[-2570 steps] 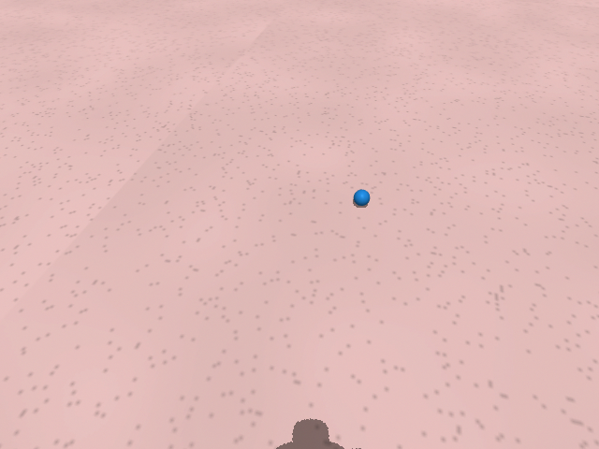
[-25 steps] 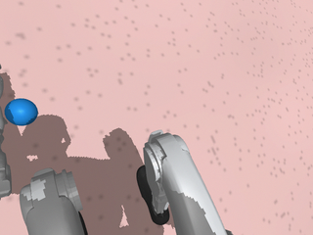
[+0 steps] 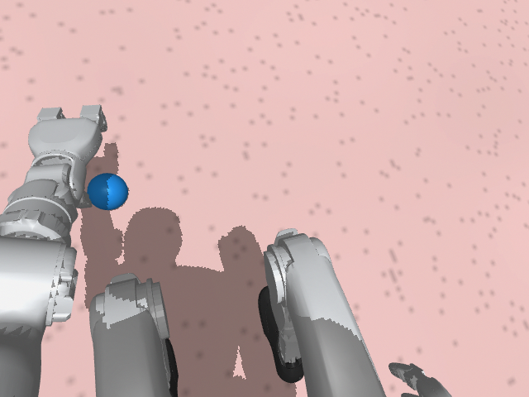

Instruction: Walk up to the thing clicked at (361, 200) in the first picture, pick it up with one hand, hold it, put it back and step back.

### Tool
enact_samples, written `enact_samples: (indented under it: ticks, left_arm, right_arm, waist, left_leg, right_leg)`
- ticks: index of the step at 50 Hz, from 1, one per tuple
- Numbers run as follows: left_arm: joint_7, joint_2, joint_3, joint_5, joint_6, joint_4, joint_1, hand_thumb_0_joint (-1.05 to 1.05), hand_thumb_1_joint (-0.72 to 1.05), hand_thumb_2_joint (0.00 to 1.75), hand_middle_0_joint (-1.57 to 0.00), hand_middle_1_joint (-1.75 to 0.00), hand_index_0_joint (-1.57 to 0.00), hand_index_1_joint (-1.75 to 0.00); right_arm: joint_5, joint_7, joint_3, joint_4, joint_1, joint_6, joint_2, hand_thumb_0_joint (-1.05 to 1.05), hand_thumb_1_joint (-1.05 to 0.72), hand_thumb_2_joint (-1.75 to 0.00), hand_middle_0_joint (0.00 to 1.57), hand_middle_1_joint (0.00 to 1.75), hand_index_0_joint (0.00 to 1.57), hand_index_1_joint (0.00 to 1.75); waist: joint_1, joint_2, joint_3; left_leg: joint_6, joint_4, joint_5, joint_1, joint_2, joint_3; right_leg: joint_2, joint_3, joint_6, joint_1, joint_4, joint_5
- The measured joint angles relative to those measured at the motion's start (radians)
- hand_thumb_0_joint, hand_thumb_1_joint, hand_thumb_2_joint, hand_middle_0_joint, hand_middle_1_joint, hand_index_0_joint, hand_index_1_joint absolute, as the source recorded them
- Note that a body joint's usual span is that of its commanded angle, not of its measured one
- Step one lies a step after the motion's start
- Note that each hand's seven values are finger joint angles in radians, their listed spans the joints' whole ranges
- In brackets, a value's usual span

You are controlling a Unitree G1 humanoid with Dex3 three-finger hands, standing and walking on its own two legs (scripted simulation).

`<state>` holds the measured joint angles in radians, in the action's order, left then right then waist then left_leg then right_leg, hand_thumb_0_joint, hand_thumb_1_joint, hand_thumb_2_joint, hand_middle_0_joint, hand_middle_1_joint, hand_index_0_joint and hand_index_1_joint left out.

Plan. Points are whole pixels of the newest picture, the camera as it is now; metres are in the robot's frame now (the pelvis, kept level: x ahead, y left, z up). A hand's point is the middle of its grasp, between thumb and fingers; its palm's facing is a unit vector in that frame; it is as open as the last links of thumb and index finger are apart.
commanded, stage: home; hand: left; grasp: from above
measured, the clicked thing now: (108, 191) +0.53 +0.17 -0.33
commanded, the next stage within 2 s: none
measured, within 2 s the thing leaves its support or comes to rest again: neither
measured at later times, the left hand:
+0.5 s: hand (37, 198) +0.46 +0.22 -0.12, palm faces -0.36 -0.32 -0.88, open 10.5 cm
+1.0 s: hand out of the picture +0.30 +0.19 +0.10, palm faces -0.10 -0.90 -0.43, open 7.4 cm
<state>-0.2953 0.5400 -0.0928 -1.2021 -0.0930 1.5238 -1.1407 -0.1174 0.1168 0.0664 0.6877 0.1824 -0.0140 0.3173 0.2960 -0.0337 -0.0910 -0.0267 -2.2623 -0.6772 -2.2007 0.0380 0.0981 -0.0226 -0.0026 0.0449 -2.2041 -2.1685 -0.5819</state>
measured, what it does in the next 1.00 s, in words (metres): rises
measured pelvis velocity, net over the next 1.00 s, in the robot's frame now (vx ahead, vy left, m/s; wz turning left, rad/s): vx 0.03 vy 0.00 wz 0.04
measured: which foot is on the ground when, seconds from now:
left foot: down 0.00-1.00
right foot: down 0.00-1.00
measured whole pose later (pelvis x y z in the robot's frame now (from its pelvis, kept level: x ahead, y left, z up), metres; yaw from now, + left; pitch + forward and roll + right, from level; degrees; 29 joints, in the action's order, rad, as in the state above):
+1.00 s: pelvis +0.03 +0.00 +0.20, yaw +2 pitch +26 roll -3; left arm -0.11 0.29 -0.02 -0.16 0.24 0.31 -0.02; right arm 0.03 -0.03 0.01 0.56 0.08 -0.06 0.23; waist 0.06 -0.04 -0.20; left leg -0.02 -1.65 -0.63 -1.47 0.00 0.08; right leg -0.03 0.02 0.03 -1.48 -1.58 -0.56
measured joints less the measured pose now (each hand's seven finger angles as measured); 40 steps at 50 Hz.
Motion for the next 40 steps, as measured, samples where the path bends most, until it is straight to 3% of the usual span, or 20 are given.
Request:
enact_samples:
  ticks: [5,9,14,17,20,24,32,36,40]
  left_arm:
    - [-0.07,0.03,0.05,-0.031,-0.016,0.055,0.02,0.0,-0.51,1.06,-0.12,-1.03,-0.11,-1.05]
    - [-0.105,0.065,0.102,-0.041,-0.037,0.031,0.062,0.0,-0.47,1.05,-0.15,-1.01,-0.13,-1.03]
    - [-0.121,0.065,0.135,0.011,-0.034,-0.133,0.163,0.0,-0.37,0.98,-0.21,-0.87,-0.19,-0.89]
    - [-0.106,0.034,0.139,0.076,-0.011,-0.235,0.218,0.0,-0.27,0.95,-0.23,-0.78,-0.21,-0.8]
    - [-0.069,-0.009,0.129,0.165,0.025,-0.31,0.264,0.0,-0.13,0.95,-0.24,-0.72,-0.22,-0.74]
    - [0.006,-0.067,0.115,0.304,0.077,-0.441,0.359,0.0,0.09,0.99,-0.26,-0.66,-0.24,-0.68]
    - [0.167,-0.139,0.084,0.558,0.147,-0.739,0.62,0.0,0.59,1.04,-0.25,-0.52,-0.24,-0.53]
    - [0.193,-0.17,0.067,0.662,0.173,-0.878,0.752,0.0,0.75,0.99,-0.24,-0.42,-0.23,-0.43]
    - [0.185,-0.198,0.062,0.752,0.201,-0.992,0.869,0.0,0.83,0.94,-0.22,-0.36,-0.22,-0.37]
  right_arm:
    - [-0.013,-0.005,0.017,0.005,0.018,-0.019,-0.001,0.0,-0.92,-0.9,0.2,0.3,0.2,0.3]
    - [-0.028,0.002,0.021,0.014,0.032,-0.041,-0.008,0.0,-0.92,-0.9,0.2,0.3,0.2,0.3]
    - [-0.032,0.017,-0.015,0.038,0.048,-0.049,-0.03,0.0,-0.91,-0.9,0.2,0.3,0.2,0.3]
    - [-0.019,0.026,-0.046,0.045,0.049,-0.044,-0.043,0.0,-0.9,-0.89,0.2,0.3,0.2,0.3]
    - [0.005,0.032,-0.072,0.046,0.042,-0.034,-0.046,0.0,-0.9,-0.89,0.2,0.3,0.2,0.3]
    - [0.045,0.026,-0.096,0.027,0.024,-0.012,-0.039,0.0,-0.9,-0.89,0.2,0.3,0.2,0.3]
    - [0.102,-0.018,-0.121,-0.052,-0.031,0.024,-0.019,0.0,-0.9,-0.9,0.2,0.3,0.2,0.3]
    - [0.119,-0.044,-0.126,-0.074,-0.052,0.024,-0.015,0.0,-0.91,-0.9,0.2,0.3,0.2,0.3]
    - [0.133,-0.072,-0.116,-0.092,-0.076,0.008,-0.022,0.0,-0.91,-0.9,0.2,0.3,0.2,0.3]
  waist:
    - [0.019,0.008,0.025]
    - [0.015,0.012,0.054]
    - [-0.024,0.001,0.059]
    - [-0.06,-0.01,0.041]
    - [-0.098,-0.024,0.005]
    - [-0.14,-0.044,-0.05]
    - [-0.194,-0.035,-0.108]
    - [-0.216,-0.015,-0.12]
    - [-0.229,-0.005,-0.125]
  left_leg:
    - [-0.006,-0.046,-0.007,-0.042,0.002,0.008]
    - [-0.011,-0.091,-0.014,-0.075,0.006,0.018]
    - [-0.012,-0.119,-0.031,-0.093,0.009,0.02]
    - [-0.007,-0.106,-0.042,-0.078,0.008,0.014]
    - [-0.001,-0.071,-0.052,-0.044,0.005,0.007]
    - [0.009,0.005,-0.057,0.032,0.002,0.0]
    - [0.014,0.212,-0.028,0.241,-0.011,-0.011]
    - [0.012,0.31,-0.008,0.345,-0.013,-0.013]
    - [0.009,0.396,0.009,0.447,-0.015,-0.014]
  right_leg:
    - [0.004,0.002,0.005,-0.044,-0.043,-0.001]
    - [0.005,0.008,0.007,-0.076,-0.082,-0.005]
    - [0.004,0.007,0.009,-0.092,-0.109,-0.023]
    - [0.002,0.004,0.012,-0.076,-0.098,-0.036]
    - [-0.002,0.001,0.015,-0.04,-0.065,-0.049]
    - [-0.008,0.001,0.016,0.04,0.009,-0.059]
    - [-0.013,0.008,0.006,0.248,0.208,-0.037]
    - [-0.016,0.012,0.0,0.35,0.299,-0.022]
    - [-0.019,0.016,-0.004,0.452,0.379,-0.009]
